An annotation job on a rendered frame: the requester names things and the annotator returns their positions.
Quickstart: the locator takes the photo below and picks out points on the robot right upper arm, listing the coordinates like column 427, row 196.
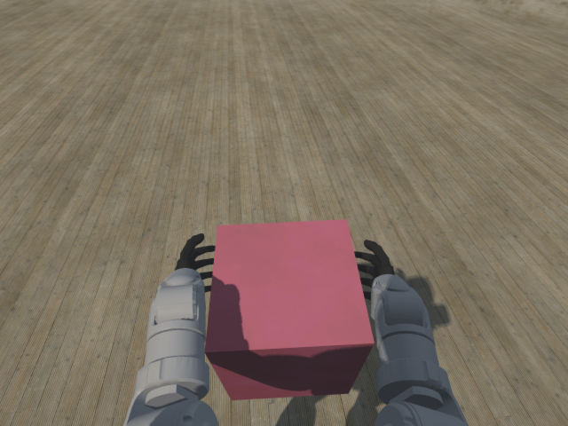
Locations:
column 402, row 413

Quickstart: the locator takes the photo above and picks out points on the robot left upper arm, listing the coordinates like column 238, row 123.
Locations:
column 191, row 412

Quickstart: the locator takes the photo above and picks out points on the robot right hand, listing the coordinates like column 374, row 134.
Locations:
column 380, row 261

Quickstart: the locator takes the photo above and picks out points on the robot left hand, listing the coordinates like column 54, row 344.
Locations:
column 189, row 253

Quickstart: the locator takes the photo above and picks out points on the robot right forearm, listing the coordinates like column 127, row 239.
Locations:
column 409, row 368

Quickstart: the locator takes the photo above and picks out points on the robot left forearm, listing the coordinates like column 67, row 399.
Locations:
column 175, row 369

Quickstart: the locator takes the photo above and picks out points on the carton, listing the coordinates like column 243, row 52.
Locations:
column 287, row 312

